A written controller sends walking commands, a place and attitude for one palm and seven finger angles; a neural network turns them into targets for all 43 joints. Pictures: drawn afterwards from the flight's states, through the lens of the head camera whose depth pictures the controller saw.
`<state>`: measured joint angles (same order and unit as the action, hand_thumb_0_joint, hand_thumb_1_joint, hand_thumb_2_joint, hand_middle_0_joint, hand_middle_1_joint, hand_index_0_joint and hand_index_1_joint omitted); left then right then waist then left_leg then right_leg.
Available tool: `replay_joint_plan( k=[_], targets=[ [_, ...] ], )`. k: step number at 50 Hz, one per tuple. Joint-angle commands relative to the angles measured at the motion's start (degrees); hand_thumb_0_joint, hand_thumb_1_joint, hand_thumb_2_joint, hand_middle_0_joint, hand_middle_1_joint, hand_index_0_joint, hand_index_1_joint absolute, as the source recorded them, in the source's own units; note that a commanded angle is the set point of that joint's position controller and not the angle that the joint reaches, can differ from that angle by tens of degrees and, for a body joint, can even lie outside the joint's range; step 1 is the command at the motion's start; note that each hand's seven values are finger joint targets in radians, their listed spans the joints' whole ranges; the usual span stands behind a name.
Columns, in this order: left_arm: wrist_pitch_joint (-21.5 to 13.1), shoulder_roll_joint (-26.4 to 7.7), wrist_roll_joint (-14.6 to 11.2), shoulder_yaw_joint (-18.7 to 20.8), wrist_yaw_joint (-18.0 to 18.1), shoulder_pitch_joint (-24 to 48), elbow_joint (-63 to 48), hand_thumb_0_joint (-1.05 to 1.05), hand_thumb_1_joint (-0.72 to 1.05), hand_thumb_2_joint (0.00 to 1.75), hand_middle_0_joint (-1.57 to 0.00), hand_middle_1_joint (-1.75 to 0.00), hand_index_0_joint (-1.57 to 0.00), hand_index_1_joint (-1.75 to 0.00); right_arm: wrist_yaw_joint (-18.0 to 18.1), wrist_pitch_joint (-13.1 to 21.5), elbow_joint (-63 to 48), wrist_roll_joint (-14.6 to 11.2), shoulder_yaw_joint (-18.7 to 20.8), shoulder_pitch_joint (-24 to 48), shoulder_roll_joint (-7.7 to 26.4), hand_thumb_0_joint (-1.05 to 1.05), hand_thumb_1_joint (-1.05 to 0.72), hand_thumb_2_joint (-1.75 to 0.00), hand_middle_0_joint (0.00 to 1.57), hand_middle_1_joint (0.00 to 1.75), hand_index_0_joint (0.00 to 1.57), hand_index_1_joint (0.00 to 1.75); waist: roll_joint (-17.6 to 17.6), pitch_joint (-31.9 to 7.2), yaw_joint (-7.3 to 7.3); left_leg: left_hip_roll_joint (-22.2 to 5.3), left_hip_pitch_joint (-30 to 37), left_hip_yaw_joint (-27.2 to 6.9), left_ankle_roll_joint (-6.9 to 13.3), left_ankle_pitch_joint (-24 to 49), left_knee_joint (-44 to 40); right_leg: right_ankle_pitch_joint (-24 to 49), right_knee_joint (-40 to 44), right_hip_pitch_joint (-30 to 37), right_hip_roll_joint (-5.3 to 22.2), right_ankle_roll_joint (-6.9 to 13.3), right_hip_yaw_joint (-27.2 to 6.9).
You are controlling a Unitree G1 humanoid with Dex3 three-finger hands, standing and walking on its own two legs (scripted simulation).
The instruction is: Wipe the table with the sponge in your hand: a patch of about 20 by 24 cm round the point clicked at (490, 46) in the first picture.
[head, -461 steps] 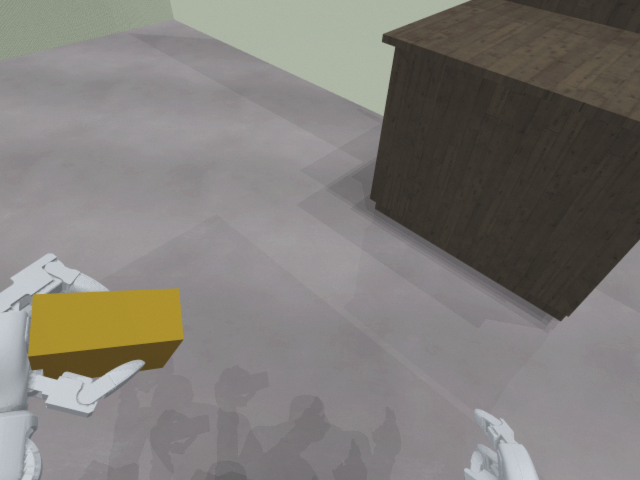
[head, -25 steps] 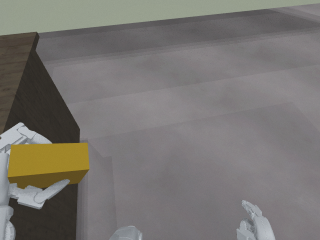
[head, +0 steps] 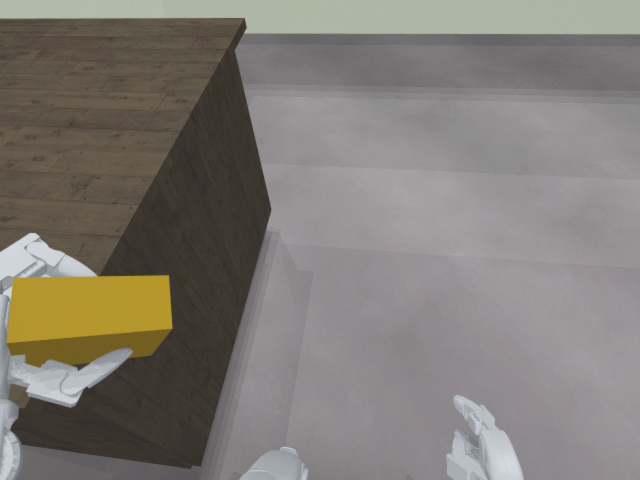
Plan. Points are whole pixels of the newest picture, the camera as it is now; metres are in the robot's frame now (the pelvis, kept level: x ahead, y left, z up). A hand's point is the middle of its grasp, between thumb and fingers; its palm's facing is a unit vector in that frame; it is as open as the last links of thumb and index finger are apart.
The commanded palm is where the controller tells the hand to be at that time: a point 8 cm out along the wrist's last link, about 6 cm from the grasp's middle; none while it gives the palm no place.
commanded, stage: turn to face it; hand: left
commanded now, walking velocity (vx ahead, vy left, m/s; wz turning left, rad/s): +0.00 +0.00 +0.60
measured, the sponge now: (116, 321) +0.22 +0.22 +0.15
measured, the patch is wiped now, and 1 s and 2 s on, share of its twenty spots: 0.00 0.00 0.00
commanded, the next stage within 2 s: take the last steps up to it in 1.60 s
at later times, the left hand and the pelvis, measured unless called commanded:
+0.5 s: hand out of the picture +0.07 +0.29 +0.18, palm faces +0.57 -0.68 -0.46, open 9.7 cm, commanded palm +0.00 +0.32 +0.19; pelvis -0.07 +0.00 +0.01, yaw +18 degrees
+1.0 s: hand out of the picture -0.08 +0.24 +0.19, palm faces +0.77 -0.46 -0.44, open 9.7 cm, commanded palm -0.15 +0.25 +0.19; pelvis -0.12 -0.07 +0.01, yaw +35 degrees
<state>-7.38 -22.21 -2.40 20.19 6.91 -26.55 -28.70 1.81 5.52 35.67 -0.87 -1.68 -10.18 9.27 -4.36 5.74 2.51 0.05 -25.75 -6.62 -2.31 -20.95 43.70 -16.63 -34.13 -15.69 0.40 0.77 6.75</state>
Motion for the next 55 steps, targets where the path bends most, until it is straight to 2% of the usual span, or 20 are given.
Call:
replay_joint_plan(
  k=[1,5,11,15,17,18,19,24,31,32,33,34,37,39,47,51,52,53,54,55],
  targets=[
    [-3.05,-10.69,-0.79,7.21,1.89,5.45,-11.41,0.0,0.1,1.3,-1.2,-1.6,-1.2,-1.6,1.01,2.1,-8.93,0.94,3.5,5.43,6.76,0.0,-0.9,-0.9,0.2,0.3,0.2,0.3,13.61,-7.76,-2.4,0.06,-6.68,3.93,-1.37,-2.59,32.72,1.35,20.44,1.52,21.38,5.08,-18.73],
    [-4.94,-10.76,-0.21,7.74,2.44,4.65,-12.56,0.0,0.1,1.3,-1.2,-1.6,-1.2,-1.6,2.77,1.77,-9.52,1.1,3.5,7.89,6.88,0.0,-0.9,-0.9,0.2,0.3,0.2,0.3,10.88,-8.6,-1.98,-1.98,-3.04,8.2,-1.69,-3.14,22.43,13.1,17.94,5.13,19.07,5.02,-5.75],
    [-5.35,-10.05,-0.48,9.33,4.2,0.32,-15.21,0.0,0.1,1.3,-1.2,-1.6,-1.2,-1.6,2.8,1.09,-11.69,1.91,4.15,4.84,6.89,0.0,-0.9,-0.9,0.2,0.3,0.2,0.3,15.04,-12.98,-0.11,-2.38,3.22,12.31,0.32,-8.19,-0.99,19.36,14.2,11.22,22.26,6.94,-6.4],
    [-5.93,-8.16,-1.13,7.5,4.14,0.34,-17.77,0.0,0.1,1.3,-1.2,-1.6,-1.2,-1.6,2.57,-0.01,-11.83,1.65,4.91,1.61,7.57,0.0,-0.9,-0.9,0.2,0.3,0.2,0.3,6.46,-15.79,-3.85,-0.94,15.91,12.61,1.28,7.23,-20.85,21.86,-3.36,7.08,18.22,1.07,-0.24],
    [-7.91,-9.55,-1.54,7.3,3.37,0.64,-21.61,0.0,0.1,1.3,-1.2,-1.6,-1.2,-1.6,2.05,1.19,-13.03,1.2,6.01,2.54,11.15,0.0,-0.9,-0.9,0.2,0.3,0.2,0.3,-17.37,-12.3,-2.66,-21.29,24.64,-13.22,11.25,49.8,-23.48,-15.76,-23.39,-15.51,5.39,-5.57,2.19],
    [-8.41,-9.25,0.13,7.73,2.46,-1.43,-18.02,0.0,0.1,1.3,-1.2,-1.6,-1.2,-1.6,1.04,1.9,-11.57,0.71,6.1,0.56,10.48,0.0,-0.9,-0.9,0.2,0.3,0.2,0.3,-13.5,-11.28,-2.76,-23.15,26.19,-15.18,13.86,58.02,-21.42,-22.39,-29.55,-21.41,4.18,-4.72,-0.82],
    [-8.82,-13.07,0.54,10.23,2.18,0.54,-22.1,0.0,0.1,1.3,-1.2,-1.6,-1.2,-1.6,0.87,2.56,-11.73,0.83,6.17,1.55,10.32,0.0,-0.9,-0.9,0.2,0.3,0.2,0.3,-18.86,-12.63,-3.08,-22.04,25.19,-15.75,15.3,57.94,-19.98,-20.9,-33.11,-23.13,5.12,-5.44,-3.62],
    [-7.48,-9.47,-0.64,7.71,1.58,-2.03,-22.22,0.0,0.1,1.3,-1.2,-1.6,-1.2,-1.6,-0.52,4.46,-10.06,-0.37,5.66,1.33,9.72,0.0,-0.9,-0.9,0.2,0.3,0.2,0.3,-12.33,-9.68,-2.94,-12.61,14.84,-3.57,10.41,38.25,-21.21,-8.0,-19.7,-10.82,1.89,-6.2,-1.32],
    [-4.55,-8.59,-1.57,7.85,0.74,0.52,-11.18,0.0,0.1,1.3,-1.2,-1.6,-1.2,-1.6,0.26,3.48,-9.05,0.04,4.09,2.53,8.78,0.0,-0.9,-0.9,0.2,0.3,0.2,0.3,-6.3,-10.12,-1.64,-11.71,6.91,-8.59,8.79,21.92,-16.51,-0.7,6.88,7.15,-0.43,-6.08,-2.06],
    [-4.38,-9.42,-0.92,7.89,0.81,3.19,-10.34,0.0,0.1,1.3,-1.2,-1.6,-1.2,-1.6,0.41,3.19,-9.09,-0.22,3.8,2.95,8.08,0.0,-0.9,-0.9,0.2,0.3,0.2,0.3,0.81,-10.41,-1.35,-8.62,2.94,-6.13,6.48,11.74,-10.84,4.92,14.72,11.47,4.26,-4.39,-5.38],
    [-3.81,-12.85,-0.09,9.29,1.46,4.53,-9.18,0.0,0.1,1.3,-1.2,-1.6,-1.2,-1.6,0.63,2.89,-9.85,-0.4,3.43,2.83,6.4,0.0,-0.9,-0.9,0.2,0.3,0.2,0.3,17.8,-10.76,-1.84,0.2,-6.79,3.53,1.81,-6.96,3.86,12.22,18.6,16.48,18.68,1.29,-21.39],
    [-2.94,-11.74,-1.76,8.64,2.14,6.94,-8.68,0.0,0.1,1.3,-1.2,-1.6,-1.2,-1.6,0.96,3.26,-10.78,-0.94,4.43,2.64,7.73,0.0,-0.9,-0.9,0.2,0.3,0.2,0.3,22.77,-11.81,-1.52,2.29,-5.07,2.85,0.09,-10.74,19.39,11.53,20.44,9.01,25.77,4.56,-28.49],
    [-4.19,-10.42,-1.04,7.47,1.76,3.49,-9.22,0.0,0.1,1.3,-1.2,-1.6,-1.2,-1.6,1.04,1.57,-9.52,0.5,3.4,5.64,6.65,0.0,-0.9,-0.9,0.2,0.3,0.2,0.3,12.34,-8.9,-2.28,-0.19,-4.9,4.2,-1.62,-2.14,33.29,11.34,17.76,3.46,19.63,4.84,-12.93],
    [-5.16,-10.76,-0.86,7.11,2.08,5.1,-11.2,0.0,0.1,1.3,-1.2,-1.6,-1.2,-1.6,2.07,1.39,-9.71,0.45,3.39,7.67,6.49,0.0,-0.9,-0.9,0.2,0.3,0.2,0.3,12.24,-9.13,-2.18,-0.86,-3.55,5.75,-1.7,-2.62,28.23,13.47,17.73,5.52,18.51,4.79,-6.87],
    [-6.01,-10.46,-0.76,9.56,4.36,0.17,-14.04,0.0,0.1,1.3,-1.2,-1.6,-1.2,-1.6,3.03,1.94,-11.9,2.08,4.75,3.89,7.58,0.0,-0.9,-0.9,0.2,0.3,0.2,0.3,12.48,-12.25,-0.04,-1.93,5.22,11.87,0.9,-7.16,-1.36,12.74,17.28,10.86,21.28,7.12,-7.47],
    [-6.44,-8.72,-1.27,7.74,4.25,0.44,-15.8,0.0,0.1,1.3,-1.2,-1.6,-1.2,-1.6,2.36,1.05,-11.94,1.63,5.09,0.68,7.88,0.0,-0.9,-0.9,0.2,0.3,0.2,0.3,7.58,-15.03,-3.36,-0.24,14.99,12.05,1.86,4.25,-19.52,15.45,4.33,8.37,18.67,2.39,-2.67],
    [-6.9,-8.86,-1.6,7.1,3.97,1.18,-17.58,0.0,0.1,1.3,-1.2,-1.6,-1.2,-1.6,2.33,1.15,-12.33,1.52,5.57,0.61,9.23,0.0,-0.9,-0.9,0.2,0.3,0.2,0.3,1.06,-14.68,-3.69,-4.18,17.65,6.73,3.81,10.77,-22.92,12.75,-4.39,4.03,15.22,0.08,-0.4],
    [-7.77,-9.42,-1.97,7.12,3.53,1.44,-19.27,0.0,0.1,1.3,-1.2,-1.6,-1.2,-1.6,2.11,1.95,-13.04,1.38,5.79,1.41,10.92,0.0,-0.9,-0.9,0.2,0.3,0.2,0.3,-11.57,-11.96,-3.21,-15.23,20.91,-8.9,9.16,30.99,-25.05,-1.87,-14.77,-8.44,7.65,-3.97,2.09],
    [-8.76,-10.2,-1.38,7.06,2.58,2.61,-19.04,0.0,0.1,1.3,-1.2,-1.6,-1.2,-1.6,1.43,2.93,-11.94,1.04,5.92,0.18,10.76,0.0,-0.9,-0.9,0.2,0.3,0.2,0.3,-13.47,-8.6,-3.0,-22.52,22.57,-18.29,12.81,45.99,-25.35,-18.86,-23.53,-17.79,4.18,-4.38,-0.05],
    [-9.15,-12.0,0.41,8.7,1.86,2.01,-18.73,0.0,0.1,1.3,-1.2,-1.6,-1.2,-1.6,1.17,3.65,-11.42,1.42,5.69,1.35,10.1,0.0,-0.9,-0.9,0.2,0.3,0.2,0.3,-16.47,-8.23,-3.43,-22.71,21.43,-21.02,15.35,46.83,-24.79,-18.35,-30.1,-22.23,4.92,-4.7,-4.44]
  ],
)
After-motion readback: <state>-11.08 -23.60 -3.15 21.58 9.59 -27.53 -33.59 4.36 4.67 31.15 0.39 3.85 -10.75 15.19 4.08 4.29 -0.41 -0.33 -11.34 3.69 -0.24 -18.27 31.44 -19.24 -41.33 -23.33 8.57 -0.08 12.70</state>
